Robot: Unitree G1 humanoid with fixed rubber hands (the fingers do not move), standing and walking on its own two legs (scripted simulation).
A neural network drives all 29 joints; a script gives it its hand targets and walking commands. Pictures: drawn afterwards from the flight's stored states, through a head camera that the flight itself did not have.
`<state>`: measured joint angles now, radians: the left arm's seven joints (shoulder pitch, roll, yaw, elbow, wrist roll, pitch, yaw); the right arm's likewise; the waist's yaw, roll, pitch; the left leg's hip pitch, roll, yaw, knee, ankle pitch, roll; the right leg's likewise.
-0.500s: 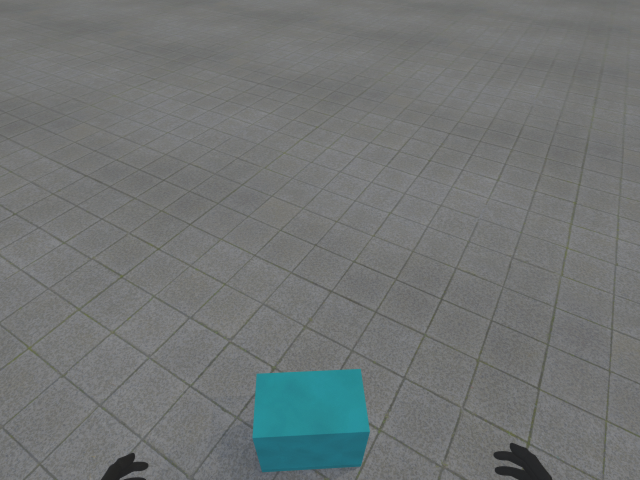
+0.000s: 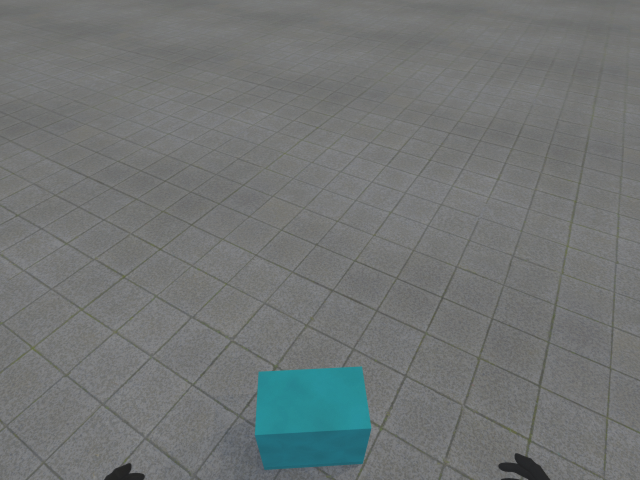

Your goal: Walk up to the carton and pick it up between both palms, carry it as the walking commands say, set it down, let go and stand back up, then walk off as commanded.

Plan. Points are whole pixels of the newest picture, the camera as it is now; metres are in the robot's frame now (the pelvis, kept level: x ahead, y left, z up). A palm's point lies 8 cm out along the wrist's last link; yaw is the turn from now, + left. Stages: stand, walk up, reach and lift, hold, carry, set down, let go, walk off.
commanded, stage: stand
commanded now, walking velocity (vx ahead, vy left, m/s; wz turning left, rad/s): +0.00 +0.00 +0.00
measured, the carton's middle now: (312, 419) +0.48 +0.04 -0.64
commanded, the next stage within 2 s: walk off in 0.12 s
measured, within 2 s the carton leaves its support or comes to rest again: neither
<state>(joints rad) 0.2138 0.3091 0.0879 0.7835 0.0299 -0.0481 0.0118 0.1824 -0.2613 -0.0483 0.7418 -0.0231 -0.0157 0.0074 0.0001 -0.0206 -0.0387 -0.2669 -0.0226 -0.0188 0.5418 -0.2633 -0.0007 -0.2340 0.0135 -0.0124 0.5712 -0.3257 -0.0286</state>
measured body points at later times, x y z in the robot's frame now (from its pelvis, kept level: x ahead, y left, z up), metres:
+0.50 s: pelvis +0.00 +0.02 +0.00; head -0.01 +0.02 +0.45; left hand +0.09 +0.31 -0.11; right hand +0.13 -0.26 -0.11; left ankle -0.01 +0.15 -0.71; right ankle -0.01 -0.10 -0.73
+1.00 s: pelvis +0.11 +0.15 +0.01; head +0.15 +0.17 +0.46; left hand +0.22 +0.44 -0.12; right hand +0.14 -0.12 -0.12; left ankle +0.05 +0.23 -0.73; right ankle +0.12 +0.01 -0.67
